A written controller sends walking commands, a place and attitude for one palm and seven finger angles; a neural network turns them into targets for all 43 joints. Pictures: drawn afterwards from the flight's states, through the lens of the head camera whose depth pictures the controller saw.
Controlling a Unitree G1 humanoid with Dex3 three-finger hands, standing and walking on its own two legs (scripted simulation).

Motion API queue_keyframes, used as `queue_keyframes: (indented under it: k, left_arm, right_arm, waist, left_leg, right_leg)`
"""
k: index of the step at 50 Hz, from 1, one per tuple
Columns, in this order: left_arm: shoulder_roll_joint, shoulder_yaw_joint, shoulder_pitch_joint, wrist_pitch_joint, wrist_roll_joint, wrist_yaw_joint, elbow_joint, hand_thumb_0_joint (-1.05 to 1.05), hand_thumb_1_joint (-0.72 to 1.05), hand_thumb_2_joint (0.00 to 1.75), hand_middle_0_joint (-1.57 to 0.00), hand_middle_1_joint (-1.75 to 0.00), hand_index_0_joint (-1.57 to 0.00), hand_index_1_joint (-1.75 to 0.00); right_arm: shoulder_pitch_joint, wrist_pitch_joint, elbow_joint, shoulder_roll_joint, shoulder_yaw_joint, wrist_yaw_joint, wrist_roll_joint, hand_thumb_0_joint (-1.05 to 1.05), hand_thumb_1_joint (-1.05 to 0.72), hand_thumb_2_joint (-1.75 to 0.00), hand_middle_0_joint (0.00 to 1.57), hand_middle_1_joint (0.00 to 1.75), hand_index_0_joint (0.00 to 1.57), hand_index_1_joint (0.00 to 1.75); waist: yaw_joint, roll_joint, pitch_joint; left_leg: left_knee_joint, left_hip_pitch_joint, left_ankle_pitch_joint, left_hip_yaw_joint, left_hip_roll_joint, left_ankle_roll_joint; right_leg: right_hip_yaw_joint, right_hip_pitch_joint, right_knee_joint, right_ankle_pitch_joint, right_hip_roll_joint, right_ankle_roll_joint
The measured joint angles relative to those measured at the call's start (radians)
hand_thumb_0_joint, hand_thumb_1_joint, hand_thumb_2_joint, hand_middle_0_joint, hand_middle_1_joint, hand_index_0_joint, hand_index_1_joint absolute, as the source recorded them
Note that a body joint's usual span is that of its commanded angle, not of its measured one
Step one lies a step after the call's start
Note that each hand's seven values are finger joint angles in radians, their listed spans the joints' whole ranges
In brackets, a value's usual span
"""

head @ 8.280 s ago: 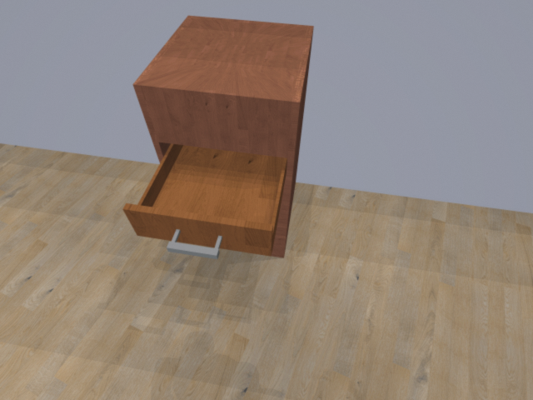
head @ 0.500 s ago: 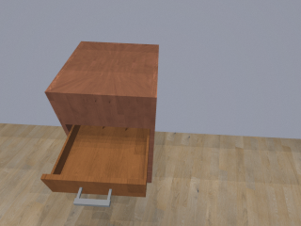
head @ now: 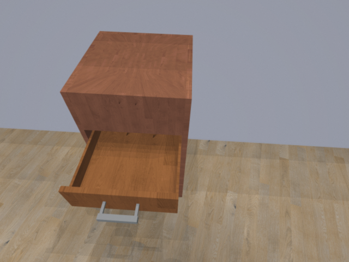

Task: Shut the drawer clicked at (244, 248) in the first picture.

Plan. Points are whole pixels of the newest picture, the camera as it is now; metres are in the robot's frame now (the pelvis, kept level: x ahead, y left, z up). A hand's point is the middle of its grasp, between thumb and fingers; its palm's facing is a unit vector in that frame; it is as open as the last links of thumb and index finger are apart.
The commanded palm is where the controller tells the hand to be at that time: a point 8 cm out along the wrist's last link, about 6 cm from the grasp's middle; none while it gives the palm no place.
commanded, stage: come to a stop and stand still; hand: left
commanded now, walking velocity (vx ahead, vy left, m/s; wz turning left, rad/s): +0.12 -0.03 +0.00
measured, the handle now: (119, 212) +0.30 +0.21 -0.24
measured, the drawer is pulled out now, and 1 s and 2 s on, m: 0.26 0.26 0.26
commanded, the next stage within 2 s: look again from close up in 1.02 s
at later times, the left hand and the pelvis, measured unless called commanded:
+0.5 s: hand out of the picture +0.00 +0.16 -0.18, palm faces -0.01 -0.99 -0.14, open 7.3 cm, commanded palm none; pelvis +0.02 +0.01 +0.00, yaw +1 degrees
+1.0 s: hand out of the picture +0.03 +0.20 -0.18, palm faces +0.06 -0.98 -0.17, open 7.3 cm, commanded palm none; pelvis +0.05 +0.04 +0.00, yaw +1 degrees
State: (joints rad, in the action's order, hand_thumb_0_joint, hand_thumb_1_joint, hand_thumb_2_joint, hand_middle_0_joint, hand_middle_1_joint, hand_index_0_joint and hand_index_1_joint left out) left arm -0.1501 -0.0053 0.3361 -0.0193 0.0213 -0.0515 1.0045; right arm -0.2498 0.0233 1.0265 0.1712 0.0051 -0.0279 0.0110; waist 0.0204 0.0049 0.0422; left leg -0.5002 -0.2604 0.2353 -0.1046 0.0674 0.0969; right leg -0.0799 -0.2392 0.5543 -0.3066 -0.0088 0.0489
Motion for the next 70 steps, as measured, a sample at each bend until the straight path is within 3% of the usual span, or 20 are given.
queue_keyframes:
  k: [12,18,20,24,26,29,36,41,53,70]
  left_arm:
    - [-0.032,0.006,0.007,0.007,0.006,0.015,0.022,0.0,0.91,0.9,-0.2,-0.3,-0.2,-0.3]
    - [-0.017,0.013,0.01,0.012,0.006,0.021,0.046,0.0,0.91,0.9,-0.2,-0.3,-0.2,-0.3]
    - [-0.001,0.025,0.015,0.035,0.007,0.009,0.049,0.0,0.91,0.9,-0.2,-0.3,-0.2,-0.3]
    - [0.025,0.032,0.035,0.048,0.002,0.011,0.056,0.0,0.91,0.9,-0.2,-0.3,-0.2,-0.3]
    - [0.026,0.028,0.023,0.05,-0.001,0.01,0.073,0.0,0.91,0.9,-0.2,-0.3,-0.2,-0.3]
    - [0.025,0.026,-0.006,0.049,-0.007,0.004,0.086,0.0,0.91,0.9,-0.21,-0.3,-0.2,-0.3]
    - [0.012,0.012,-0.029,0.043,-0.012,-0.006,0.066,0.01,0.93,0.9,-0.2,-0.3,-0.2,-0.3]
    - [0.012,0.008,-0.021,0.036,-0.01,-0.008,0.053,0.0,0.92,0.9,-0.2,-0.3,-0.2,-0.3]
    - [0.021,0.012,0.017,0.015,-0.009,-0.004,0.078,0.0,0.92,0.9,-0.2,-0.3,-0.2,-0.3]
    - [0.024,0.024,0.041,0.025,-0.004,0.003,0.103,0.0,0.91,0.9,-0.2,-0.3,-0.2,-0.3]
  right_arm:
    - [-0.038,-0.006,0.025,-0.007,-0.006,0.017,0.013,0.01,-0.92,-0.9,0.19,0.3,0.2,0.29]
    - [-0.127,-0.013,0.092,-0.03,-0.022,0.013,0.012,0.01,-0.92,-0.9,0.19,0.3,0.2,0.29]
    - [-0.141,0.001,0.089,-0.029,-0.027,0.016,0.006,0.01,-0.92,-0.9,0.19,0.3,0.2,0.29]
    - [-0.162,0.0,0.054,-0.026,-0.018,0.025,0.008,0.01,-0.92,-0.9,0.19,0.3,0.2,0.29]
    - [-0.168,-0.018,0.053,-0.037,-0.022,0.019,0.005,0.01,-0.92,-0.9,0.19,0.3,0.2,0.29]
    - [-0.176,-0.044,0.058,-0.055,-0.038,0.005,0.002,0.01,-0.91,-0.9,0.19,0.3,0.2,0.29]
    - [-0.124,-0.046,0.07,-0.079,-0.051,-0.008,0.003,0.01,-0.91,-0.9,0.19,0.3,0.2,0.29]
    - [-0.099,-0.043,0.09,-0.054,-0.042,-0.012,0.0,0.04,-0.93,-0.9,0.2,0.3,0.2,0.29]
    - [-0.056,-0.047,0.086,-0.014,-0.028,-0.019,-0.008,0.01,-0.92,-0.9,0.19,0.3,0.2,0.29]
    - [-0.074,-0.049,0.122,-0.053,-0.038,-0.007,-0.01,0.01,-0.91,-0.9,0.19,0.3,0.2,0.29]
  waist:
    - [-0.019,0.002,-0.06]
    - [-0.019,0.026,-0.067]
    - [-0.02,0.012,-0.053]
    - [-0.056,-0.034,-0.045]
    - [-0.066,-0.027,-0.041]
    - [-0.057,-0.022,-0.045]
    - [-0.033,-0.03,-0.058]
    - [-0.024,-0.02,-0.058]
    - [-0.012,0.015,-0.036]
    - [-0.012,0.023,-0.027]
  left_leg:
    - [-0.015,-0.031,0.032,0.022,-0.022,-0.034]
    - [0.019,-0.002,-0.011,0.017,-0.017,-0.01]
    - [-0.029,-0.026,0.036,0.021,-0.028,-0.029]
    - [-0.135,-0.064,0.084,0.059,-0.063,-0.067]
    - [-0.104,-0.034,0.105,0.048,-0.048,-0.031]
    - [-0.068,0.005,0.091,0.035,-0.021,0.007]
    - [0.001,0.073,0.079,0.029,0.015,0.02]
    - [0.039,0.105,0.069,0.026,0.033,0.03]
    - [0.101,0.148,0.037,0.017,0.047,0.033]
    - [0.123,0.138,0.008,0.022,0.03,0.022]
  right_leg:
    - [-0.02,0.007,-0.067,0.047,-0.024,0.018]
    - [-0.015,0.021,-0.066,0.029,-0.021,0.011]
    - [-0.02,0.023,-0.078,0.051,-0.029,0.006]
    - [-0.037,0.018,-0.071,0.018,-0.053,0.007]
    - [-0.031,0.022,-0.048,-0.003,-0.037,-0.003]
    - [-0.019,0.043,-0.045,-0.019,-0.012,-0.023]
    - [-0.01,0.092,-0.07,-0.027,0.021,-0.046]
    - [-0.004,0.112,-0.079,-0.031,0.038,-0.058]
    - [0.008,0.132,-0.098,-0.019,0.05,-0.067]
    - [0.002,0.132,-0.142,0.022,0.031,-0.053]
